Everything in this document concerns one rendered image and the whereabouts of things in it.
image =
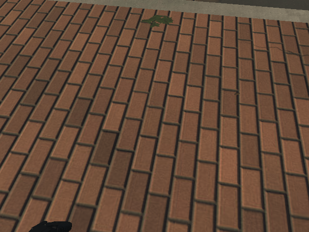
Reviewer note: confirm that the robot left hand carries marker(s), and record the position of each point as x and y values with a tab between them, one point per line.
54	226

